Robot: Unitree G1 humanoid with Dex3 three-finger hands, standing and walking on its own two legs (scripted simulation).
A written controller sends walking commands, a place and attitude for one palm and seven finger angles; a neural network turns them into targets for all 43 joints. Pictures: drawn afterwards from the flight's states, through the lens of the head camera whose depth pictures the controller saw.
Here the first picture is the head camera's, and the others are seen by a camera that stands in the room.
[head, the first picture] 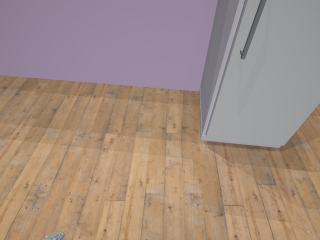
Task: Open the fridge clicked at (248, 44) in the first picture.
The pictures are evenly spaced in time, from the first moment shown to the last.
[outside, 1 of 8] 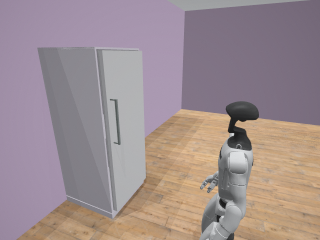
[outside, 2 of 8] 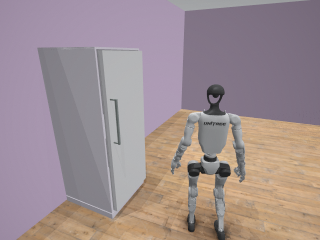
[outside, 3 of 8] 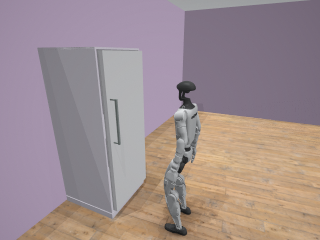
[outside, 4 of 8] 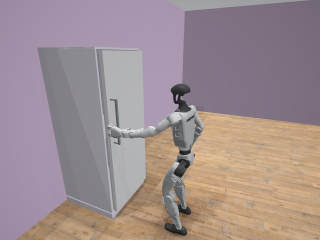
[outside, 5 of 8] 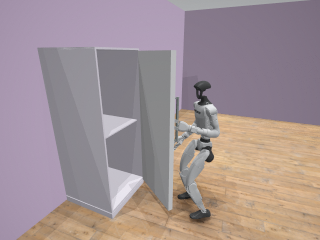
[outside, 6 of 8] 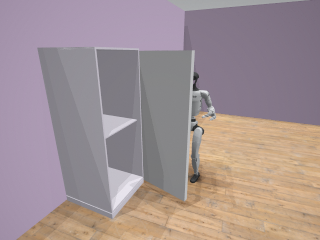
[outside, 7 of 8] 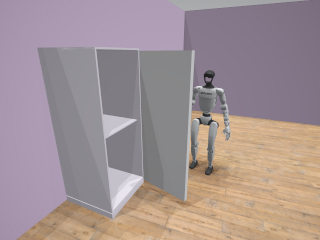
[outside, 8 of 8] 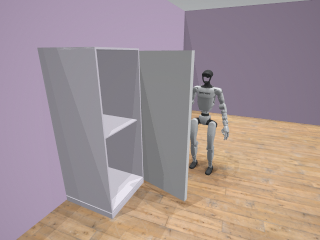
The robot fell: no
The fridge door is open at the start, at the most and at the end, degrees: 0 82 76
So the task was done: yes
